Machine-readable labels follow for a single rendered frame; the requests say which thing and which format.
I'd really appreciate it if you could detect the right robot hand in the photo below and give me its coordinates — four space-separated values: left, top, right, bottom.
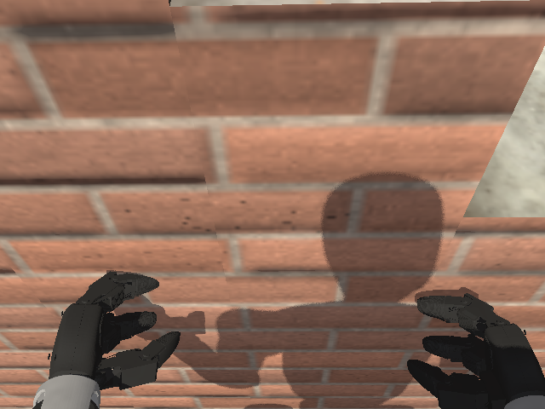
407 293 545 409

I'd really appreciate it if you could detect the robot left forearm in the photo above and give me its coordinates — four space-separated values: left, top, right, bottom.
32 374 100 409

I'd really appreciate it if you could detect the left robot hand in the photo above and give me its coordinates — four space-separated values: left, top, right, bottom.
48 271 181 390

